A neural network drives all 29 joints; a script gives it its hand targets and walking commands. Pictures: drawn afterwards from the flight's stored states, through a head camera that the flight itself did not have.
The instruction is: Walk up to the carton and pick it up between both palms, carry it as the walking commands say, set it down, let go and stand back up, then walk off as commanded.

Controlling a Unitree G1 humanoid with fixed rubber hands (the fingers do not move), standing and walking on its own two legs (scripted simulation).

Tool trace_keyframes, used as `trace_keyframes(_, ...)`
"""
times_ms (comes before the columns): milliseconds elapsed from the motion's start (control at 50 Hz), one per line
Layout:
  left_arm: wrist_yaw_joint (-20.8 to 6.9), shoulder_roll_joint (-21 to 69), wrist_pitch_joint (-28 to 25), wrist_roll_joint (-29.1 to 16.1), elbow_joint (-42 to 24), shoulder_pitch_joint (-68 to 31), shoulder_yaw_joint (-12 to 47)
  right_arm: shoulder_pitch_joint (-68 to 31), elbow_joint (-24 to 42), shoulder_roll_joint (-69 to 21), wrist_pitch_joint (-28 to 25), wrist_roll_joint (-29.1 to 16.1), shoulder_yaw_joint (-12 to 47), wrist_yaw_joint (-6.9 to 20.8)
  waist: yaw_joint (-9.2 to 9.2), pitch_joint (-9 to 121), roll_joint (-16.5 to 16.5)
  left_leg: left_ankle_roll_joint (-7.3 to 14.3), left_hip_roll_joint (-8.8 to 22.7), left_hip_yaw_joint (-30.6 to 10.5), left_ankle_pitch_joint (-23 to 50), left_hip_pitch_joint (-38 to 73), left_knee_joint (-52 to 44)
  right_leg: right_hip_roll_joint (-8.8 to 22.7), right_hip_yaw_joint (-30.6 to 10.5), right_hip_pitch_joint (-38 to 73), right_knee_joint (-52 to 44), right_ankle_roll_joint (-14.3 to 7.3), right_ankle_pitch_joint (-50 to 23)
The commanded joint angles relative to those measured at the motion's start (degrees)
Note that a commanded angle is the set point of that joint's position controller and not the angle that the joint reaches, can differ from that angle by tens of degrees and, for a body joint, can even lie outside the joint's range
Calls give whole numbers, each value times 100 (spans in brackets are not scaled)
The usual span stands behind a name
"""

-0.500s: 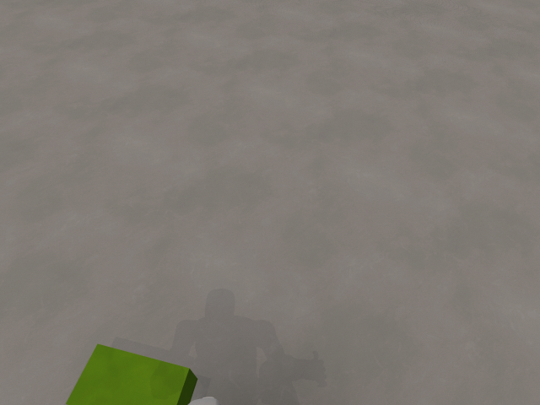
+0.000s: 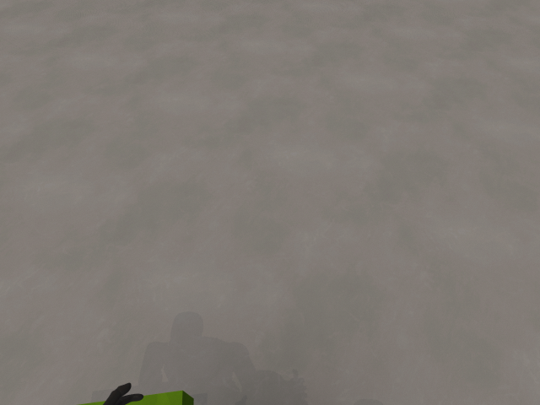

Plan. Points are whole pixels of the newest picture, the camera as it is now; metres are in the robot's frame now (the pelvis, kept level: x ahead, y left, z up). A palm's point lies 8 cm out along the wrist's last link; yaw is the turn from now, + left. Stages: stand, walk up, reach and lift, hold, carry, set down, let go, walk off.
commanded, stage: stand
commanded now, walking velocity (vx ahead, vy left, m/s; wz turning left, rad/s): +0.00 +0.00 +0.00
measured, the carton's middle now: out of the picture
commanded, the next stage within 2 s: none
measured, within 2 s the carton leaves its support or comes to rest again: neither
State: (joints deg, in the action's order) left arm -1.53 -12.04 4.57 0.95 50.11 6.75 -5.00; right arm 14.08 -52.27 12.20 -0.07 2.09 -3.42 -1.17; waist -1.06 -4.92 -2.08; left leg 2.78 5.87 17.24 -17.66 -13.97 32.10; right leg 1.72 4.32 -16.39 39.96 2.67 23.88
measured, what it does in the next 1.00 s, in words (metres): steps on the spot: right foot, then left foot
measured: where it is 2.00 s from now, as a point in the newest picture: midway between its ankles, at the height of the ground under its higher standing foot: outside the picture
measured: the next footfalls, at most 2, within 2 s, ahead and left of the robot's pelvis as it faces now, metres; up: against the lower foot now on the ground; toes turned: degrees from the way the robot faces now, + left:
right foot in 0.04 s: +0.02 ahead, -0.12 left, +0.00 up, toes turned -5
left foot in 0.32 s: +0.04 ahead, +0.14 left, +0.00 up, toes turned +3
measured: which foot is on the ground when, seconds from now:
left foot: down 0.00-0.04, up 0.06-0.30, down 0.32-1.00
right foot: up 0.00-0.02, down 0.04-1.00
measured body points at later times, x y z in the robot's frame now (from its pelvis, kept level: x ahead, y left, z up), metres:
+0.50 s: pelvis +0.00 +0.02 +0.01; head +0.00 +0.03 +0.46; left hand +0.06 +0.25 -0.15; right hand +0.01 -0.21 -0.14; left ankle +0.00 +0.13 -0.73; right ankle -0.02 -0.12 -0.73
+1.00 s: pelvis +0.00 +0.03 +0.01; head -0.01 +0.04 +0.46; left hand -0.03 +0.23 -0.16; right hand -0.04 -0.17 -0.15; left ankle +0.00 +0.13 -0.73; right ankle -0.02 -0.12 -0.73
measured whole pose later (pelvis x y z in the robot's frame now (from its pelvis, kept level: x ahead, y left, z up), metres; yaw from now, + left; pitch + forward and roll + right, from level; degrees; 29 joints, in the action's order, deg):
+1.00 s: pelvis +0.00 +0.03 +0.01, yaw -2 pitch -2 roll +0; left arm 2.1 -5.5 0.2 0.4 68.1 18.9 -0.6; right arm 18.4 -66.8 6.3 -0.2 0.4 -1.2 -1.6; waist -0.7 -0.7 0.4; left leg 1.4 0.4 5.3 -12.9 -8.9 23.6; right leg 4.2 2.1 -7.1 22.7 3.2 13.7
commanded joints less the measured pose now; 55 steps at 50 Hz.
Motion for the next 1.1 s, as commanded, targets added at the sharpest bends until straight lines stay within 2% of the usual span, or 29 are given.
trace_keyframes(0,110,-1270,-380,213,-128,1020,-207,362,399,478,-2,-194,-92,21,289,1160,1710,-492,447,-662,27,-1326,1048,1794,-2220,2287,-2209,-550,-2808)
trace_keyframes(20,114,-1052,-430,4,-177,831,-86,262,283,286,103,-144,-102,25,176,771,1439,-476,60,-974,-1687,-1576,1585,2132,-2253,1842,-1953,-1000,-4441)
trace_keyframes(40,168,-897,-430,19,-45,988,-43,11,353,315,186,-185,-75,-14,353,662,828,-410,113,-1400,-1327,-1144,1851,1963,-1709,1022,-2055,-1360,-4149)
trace_keyframes(60,210,-713,-431,27,29,818,-38,-78,284,118,240,-158,26,-15,377,432,884,-444,168,-1556,-1038,-1015,1780,1623,-1435,597,-2208,-1201,-3375)
trace_keyframes(80,281,-593,-456,-12,-18,450,60,26,164,253,268,-162,-2,2,148,310,1300,-410,150,-1500,-686,-1000,1797,1245,-1029,486,-2371,-1014,-2933)
trace_keyframes(100,310,-579,-462,40,-109,199,111,148,94,442,269,-155,-61,49,79,263,1384,-435,55,-1417,-597,-1009,1834,1226,-967,560,-2380,-1045,-3133)
trace_keyframes(140,342,-516,-477,21,-70,92,154,270,-5,574,223,-158,-119,81,-27,420,1132,-424,-63,-1358,-539,-799,1459,1071,-829,744,-2244,-1098,-3743)
trace_keyframes(180,295,-683,-529,38,-80,123,127,-13,-42,385,170,-189,-32,126,82,579,692,-391,-118,-1307,-617,-544,869,1052,-846,939,-2026,-1056,-3747)
trace_keyframes(200,296,-855,-551,28,-20,75,74,130,-40,393,128,-226,-50,94,49,689,964,-399,-121,-1370,-501,-244,669,997,-824,752,-2001,-1043,-3318)
trace_keyframes(260,308,-581,-466,-8,101,167,142,536,-304,616,41,-180,-116,25,-132,553,352,-316,-68,-1438,1103,337,-899,780,-724,619,-1743,-642,-2226)
trace_keyframes(300,268,-265,-423,-70,218,489,188,598,-389,644,47,-55,-70,-104,45,619,-82,-320,660,-2043,2382,802,-1258,450,-575,373,-1509,-414,-1387)
trace_keyframes(320,226,-138,-402,-160,257,625,209,295,-315,610,22,-141,-32,-36,246,643,-344,-236,657,-2145,1983,469,-1152,72,-341,588,-1713,-233,-1280)
trace_keyframes(340,240,-184,-412,-27,365,483,211,270,-379,691,15,-121,-119,-35,153,302,-750,-322,507,-2084,1587,67,-1186,176,-297,777,-1877,-210,-1429)
trace_keyframes(380,267,-334,-398,-1,611,662,143,308,-435,354,-29,-110,-7,-30,71,366,-392,-341,317,-1894,1188,235,-1424,298,-469,852,-1771,-285,-1612)
trace_keyframes(400,231,-420,-420,-25,558,532,92,358,-448,328,-21,-142,-16,-69,27,196,-678,-355,240,-1878,1080,116,-1518,280,-541,780,-1814,-295,-1521)
trace_keyframes(460,275,-234,-467,33,798,767,153,372,-602,411,-58,-142,-13,-127,166,254,-45,-278,240,-1900,936,303,-1563,287,-357,857,-1928,-198,-1592)
trace_keyframes(500,327,-133,-451,-2,990,832,192,519,-717,162,-74,-152,17,-83,63,134,303,-209,88,-1909,964,307,-1568,321,-417,855,-2003,-202,-1603)
trace_keyframes(580,359,-126,-492,-21,1211,996,234,408,-863,181,-77,-114,31,-72,80,120,24,-194,81,-1791,1012,552,-1494,396,-454,724,-2167,-154,-1625)
trace_keyframes(600,373,-59,-487,13,1241,1069,251,622,-875,113,-86,-131,49,-31,-50,90,218,-155,115,-1868,1052,637,-1486,427,-483,516,-2092,-158,-1634)
trace_keyframes(660,327,-148,-466,-34,1383,1210,268,600,-954,93,-124,-133,72,-41,-11,88,285,-148,108,-1825,1381,648,-1448,392,-414,556,-2144,-131,-1647)
trace_keyframes(680,379,85,-460,-29,1405,1039,323,593,-1024,116,-123,-160,23,-37,-106,-74,4,-149,21,-1902,957,392,-1537,408,-505,529,-2114,-149,-1500)
trace_keyframes(700,358,-1,-459,-66,1453,1285,288,427,-1006,-150,-112,-97,148,-53,121,-22,206,-128,72,-1902,671,168,-1677,386,-449,751,-2040,-78,-1571)
trace_keyframes(740,319,31,-491,-29,1419,1271,317,621,-1109,49,-85,-148,81,-45,45,-75,340,-158,53,-1867,855,280,-1549,411,-437,600,-2121,-139,-1411)
trace_keyframes(760,369,41,-489,-35,1567,1492,330,678,-1173,-100,-62,-145,139,-39,10,-111,6,-167,20,-1839,773,346,-1556,401,-469,621,-2118,-88,-1452)
trace_keyframes(780,366,-113,-465,-71,1628,1497,306,639,-1118,122,-71,-131,88,-59,58,-33,224,-87,67,-1922,541,343,-1652,385,-412,541,-2081,-98,-1489)
trace_keyframes(800,396,-101,-467,-74,1592,1469,295,650,-1173,243,-89,-174,72,-44,20,73,-29,-141,77,-1913,482,281,-1734,408,-391,753,-2090,-64,-1519)
trace_keyframes(880,401,300,-484,-39,1747,1751,394,765,-1313,-132,-68,-153,132,-62,28,-140,407,-123,49,-1956,819,338,-1493,387,-419,583,-2085,-82,-1512)
trace_keyframes(960,404,6,-482,-27,1713,1626,315,866,-1414,-309,-58,-156,252,-83,40,-325,52,-181,-33,-1847,757,45,-1548,457,-493,490,-2106,-130,-1417)
trace_keyframes(1080,441,255,-445,-56,1768,1607,362,863,-1415,-43,-99,-125,156,-106,7,-200,118,-167,4,-1944,670,119,-1527,393,-470,407,-2022,-98,-1467)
